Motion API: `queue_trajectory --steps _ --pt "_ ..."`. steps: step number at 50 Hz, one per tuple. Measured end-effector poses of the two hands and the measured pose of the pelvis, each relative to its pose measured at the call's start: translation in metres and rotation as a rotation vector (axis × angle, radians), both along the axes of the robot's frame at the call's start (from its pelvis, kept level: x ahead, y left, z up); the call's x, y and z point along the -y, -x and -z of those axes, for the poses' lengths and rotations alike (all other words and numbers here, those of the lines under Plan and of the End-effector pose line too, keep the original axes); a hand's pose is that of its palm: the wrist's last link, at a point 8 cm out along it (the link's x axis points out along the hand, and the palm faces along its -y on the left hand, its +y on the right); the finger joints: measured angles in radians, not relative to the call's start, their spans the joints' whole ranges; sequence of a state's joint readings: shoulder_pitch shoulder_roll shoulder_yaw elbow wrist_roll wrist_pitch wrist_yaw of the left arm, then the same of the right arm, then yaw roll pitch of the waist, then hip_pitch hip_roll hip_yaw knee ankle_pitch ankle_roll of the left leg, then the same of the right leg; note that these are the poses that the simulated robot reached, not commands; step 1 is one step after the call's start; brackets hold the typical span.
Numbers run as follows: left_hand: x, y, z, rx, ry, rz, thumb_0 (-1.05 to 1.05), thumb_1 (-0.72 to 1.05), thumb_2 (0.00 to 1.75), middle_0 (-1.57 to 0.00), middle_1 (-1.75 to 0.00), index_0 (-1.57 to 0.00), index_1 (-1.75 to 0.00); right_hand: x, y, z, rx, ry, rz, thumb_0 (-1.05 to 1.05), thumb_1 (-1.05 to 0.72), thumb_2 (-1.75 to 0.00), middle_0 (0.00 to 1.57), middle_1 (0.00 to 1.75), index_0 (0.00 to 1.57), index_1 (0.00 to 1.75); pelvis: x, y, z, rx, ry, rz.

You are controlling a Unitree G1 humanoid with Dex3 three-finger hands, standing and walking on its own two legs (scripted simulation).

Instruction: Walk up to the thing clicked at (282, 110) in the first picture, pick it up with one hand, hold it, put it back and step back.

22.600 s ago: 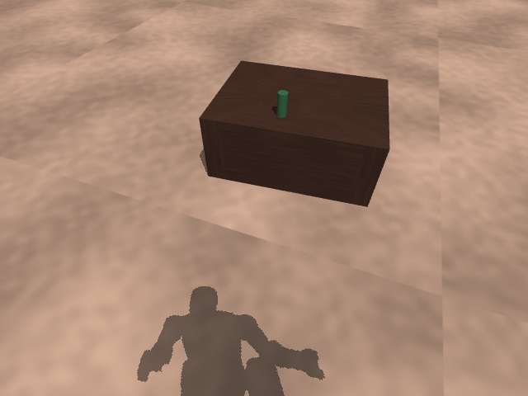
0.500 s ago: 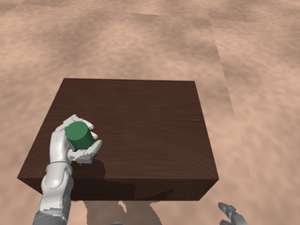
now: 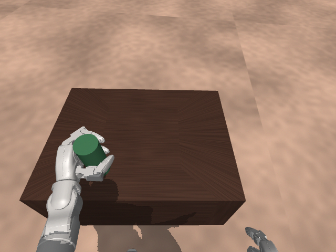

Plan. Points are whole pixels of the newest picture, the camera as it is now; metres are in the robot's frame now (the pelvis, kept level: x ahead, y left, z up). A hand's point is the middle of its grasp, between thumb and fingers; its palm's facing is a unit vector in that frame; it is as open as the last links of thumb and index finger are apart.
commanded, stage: hold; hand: left
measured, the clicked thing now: (93, 157) +0.33 +0.18 +0.06
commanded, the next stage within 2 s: crouch in 0.38 s
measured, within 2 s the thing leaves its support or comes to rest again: neither
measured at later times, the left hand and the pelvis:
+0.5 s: hand (97, 156) +0.34 +0.17 +0.06, palm faces +0.10 -0.99 -0.01, open 7.6 cm; pelvis +0.01 +0.00 +0.00, yaw +0 degrees
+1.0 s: hand (105, 155) +0.41 +0.19 -0.06, palm faces +0.10 -1.00 +0.01, open 7.5 cm; pelvis -0.02 +0.00 -0.08, yaw -1 degrees
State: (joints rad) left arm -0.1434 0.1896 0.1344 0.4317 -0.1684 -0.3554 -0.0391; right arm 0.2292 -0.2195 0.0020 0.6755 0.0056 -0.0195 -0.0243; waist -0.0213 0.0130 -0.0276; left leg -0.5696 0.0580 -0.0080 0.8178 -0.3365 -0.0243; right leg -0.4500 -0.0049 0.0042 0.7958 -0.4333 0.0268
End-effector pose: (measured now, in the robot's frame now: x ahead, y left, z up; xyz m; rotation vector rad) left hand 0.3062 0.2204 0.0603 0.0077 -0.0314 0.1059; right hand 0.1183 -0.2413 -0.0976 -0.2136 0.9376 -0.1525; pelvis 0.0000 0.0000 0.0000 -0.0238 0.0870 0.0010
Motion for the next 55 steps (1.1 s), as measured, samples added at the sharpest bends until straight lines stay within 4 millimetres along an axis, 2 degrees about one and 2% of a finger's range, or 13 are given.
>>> queue_trajectory --steps 14,25,31,35,41,47,55 --pt "0.003 -0.003 0.008 -0.025 0.010 0.002 -0.01 -0.16 1.13 -0.82 -1.21 -0.87 -1.22 0.001 -0.008 -0.001 0.003 -0.001 -0.002 0.01 -0.92 -0.91 0.20 0.29 0.20 0.30 0.001 -0.005 0.000 -0.009 -0.001 0.003" --pt "0.000 -0.005 0.004 -0.012 -0.001 0.004 -0.01 -0.16 1.13 -0.82 -1.21 -0.87 -1.22 0.003 -0.008 0.000 -0.010 0.002 -0.002 0.01 -0.92 -0.91 0.20 0.29 0.20 0.30 0.002 -0.008 0.000 -0.012 0.000 -0.001" --pt "0.002 -0.008 0.010 -0.025 0.015 0.006 -0.01 -0.17 1.13 -0.84 -1.19 -0.89 -1.20 0.004 -0.006 0.001 -0.010 0.002 0.001 0.01 -0.91 -0.90 0.20 0.29 0.20 0.30 0.002 -0.007 0.001 -0.018 0.001 -0.001" --pt "0.000 -0.012 0.026 -0.051 0.026 -0.006 -0.01 -0.17 1.13 -0.84 -1.18 -0.90 -1.19 0.006 -0.003 0.005 -0.021 0.007 -0.005 0.01 -0.90 -0.90 0.20 0.29 0.21 0.30 0.002 -0.002 0.006 -0.042 0.002 0.000" --pt "-0.006 -0.026 0.066 -0.070 0.032 -0.014 -0.01 -0.16 1.13 -0.85 -1.17 -0.90 -1.18 0.013 0.012 0.023 -0.068 0.038 -0.018 0.01 -0.89 -0.90 0.20 0.30 0.21 0.30 0.002 0.011 0.025 -0.121 0.007 0.001" --pt "-0.013 -0.059 0.106 -0.035 0.012 0.004 -0.01 -0.16 1.13 -0.85 -1.17 -0.90 -1.18 0.021 0.042 0.060 -0.167 0.078 -0.013 0.01 -0.89 -0.90 0.20 0.30 0.21 0.30 0.002 0.021 0.060 -0.232 0.018 0.008" --pt "-0.018 -0.100 0.135 -0.022 0.008 0.018 -0.01 -0.16 1.14 -0.85 -1.17 -0.90 -1.18 0.017 0.088 0.104 -0.329 0.066 0.039 0.01 -0.91 -0.90 0.20 0.29 0.20 0.30 -0.002 0.022 0.096 -0.334 0.035 0.027"
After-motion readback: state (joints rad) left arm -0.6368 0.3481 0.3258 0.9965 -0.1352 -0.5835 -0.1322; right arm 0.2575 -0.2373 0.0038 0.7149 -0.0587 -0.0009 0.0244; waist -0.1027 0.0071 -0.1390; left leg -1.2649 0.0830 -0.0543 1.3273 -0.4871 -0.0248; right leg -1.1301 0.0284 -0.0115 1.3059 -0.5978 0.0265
